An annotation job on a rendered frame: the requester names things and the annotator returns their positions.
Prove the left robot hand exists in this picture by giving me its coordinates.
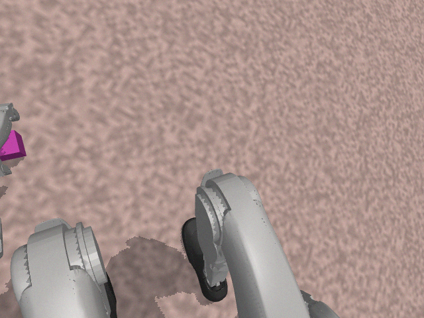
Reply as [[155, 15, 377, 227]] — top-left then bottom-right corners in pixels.
[[0, 103, 20, 177]]

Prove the right robot hand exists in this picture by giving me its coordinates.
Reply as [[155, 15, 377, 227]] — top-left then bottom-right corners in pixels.
[[300, 290, 340, 318]]

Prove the cube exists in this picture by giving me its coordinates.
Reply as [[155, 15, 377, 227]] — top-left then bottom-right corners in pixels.
[[0, 130, 27, 161]]

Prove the right robot foot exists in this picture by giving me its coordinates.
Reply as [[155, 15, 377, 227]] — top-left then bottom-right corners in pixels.
[[182, 217, 228, 302]]

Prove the left robot foot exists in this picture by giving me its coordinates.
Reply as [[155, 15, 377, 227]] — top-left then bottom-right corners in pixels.
[[104, 273, 117, 318]]

